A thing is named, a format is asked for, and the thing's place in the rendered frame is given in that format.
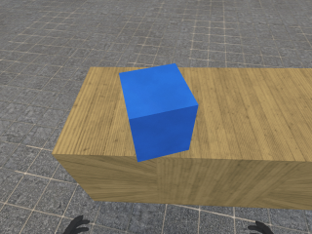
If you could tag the robot left hand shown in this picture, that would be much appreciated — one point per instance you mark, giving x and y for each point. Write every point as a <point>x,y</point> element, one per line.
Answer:
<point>77,221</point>

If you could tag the pedestal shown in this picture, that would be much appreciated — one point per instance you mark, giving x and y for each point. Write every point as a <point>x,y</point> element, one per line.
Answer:
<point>251,145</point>

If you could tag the carton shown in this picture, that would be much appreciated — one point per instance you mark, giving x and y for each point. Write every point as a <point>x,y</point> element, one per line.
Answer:
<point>161,110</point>

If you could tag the robot right hand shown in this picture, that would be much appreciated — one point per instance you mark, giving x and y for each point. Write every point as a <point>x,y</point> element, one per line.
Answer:
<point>260,227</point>

